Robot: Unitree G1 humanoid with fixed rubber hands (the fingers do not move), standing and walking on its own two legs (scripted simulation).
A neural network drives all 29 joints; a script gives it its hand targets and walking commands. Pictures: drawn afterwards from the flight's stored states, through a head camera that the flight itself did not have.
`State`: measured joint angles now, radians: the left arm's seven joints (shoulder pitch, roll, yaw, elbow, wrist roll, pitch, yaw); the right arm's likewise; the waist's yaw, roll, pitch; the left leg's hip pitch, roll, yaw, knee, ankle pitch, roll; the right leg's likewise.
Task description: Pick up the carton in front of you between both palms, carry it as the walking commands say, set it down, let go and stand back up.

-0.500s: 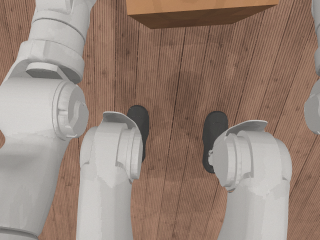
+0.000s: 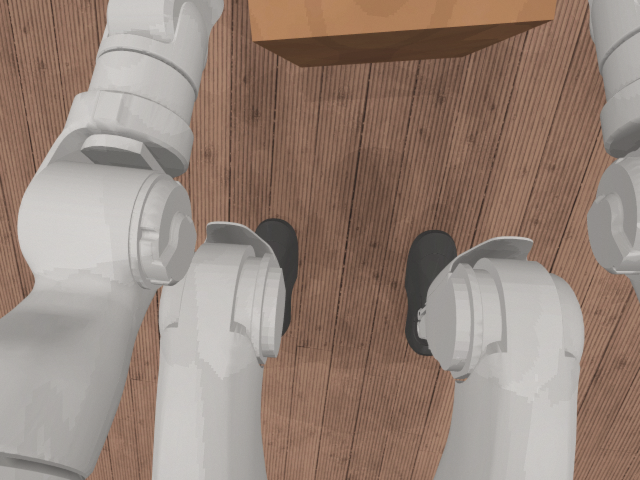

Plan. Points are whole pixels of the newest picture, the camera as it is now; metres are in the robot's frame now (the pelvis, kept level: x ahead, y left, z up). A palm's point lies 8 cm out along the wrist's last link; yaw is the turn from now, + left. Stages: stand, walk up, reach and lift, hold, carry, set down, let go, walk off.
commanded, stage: reach and lift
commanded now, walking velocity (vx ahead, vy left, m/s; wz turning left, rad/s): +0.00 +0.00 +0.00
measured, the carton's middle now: out of the picture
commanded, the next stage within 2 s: none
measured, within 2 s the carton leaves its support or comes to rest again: leaves its support in 0.40 s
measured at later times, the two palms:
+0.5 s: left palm out of the picture +0.57 +0.13 -0.13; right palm out of the picture +0.57 -0.17 -0.14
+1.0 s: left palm out of the picture +0.51 +0.13 +0.06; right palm out of the picture +0.51 -0.17 +0.06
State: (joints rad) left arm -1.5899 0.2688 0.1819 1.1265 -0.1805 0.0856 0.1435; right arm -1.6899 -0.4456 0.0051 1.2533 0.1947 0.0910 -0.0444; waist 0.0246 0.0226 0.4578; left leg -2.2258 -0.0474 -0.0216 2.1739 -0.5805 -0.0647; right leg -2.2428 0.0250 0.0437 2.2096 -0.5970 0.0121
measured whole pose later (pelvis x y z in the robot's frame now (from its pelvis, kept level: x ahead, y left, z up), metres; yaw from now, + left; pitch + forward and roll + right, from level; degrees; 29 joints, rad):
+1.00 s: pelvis -0.01 +0.01 +0.11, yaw -3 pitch +44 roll +1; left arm -1.14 -0.03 0.55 0.62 0.25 0.43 0.05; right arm -1.21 -0.08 -0.47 0.76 -0.27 0.42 0.00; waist 0.01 0.01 -0.10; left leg -2.04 -0.07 -0.07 1.75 -0.47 -0.07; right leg -2.06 0.06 0.06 1.75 -0.46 0.04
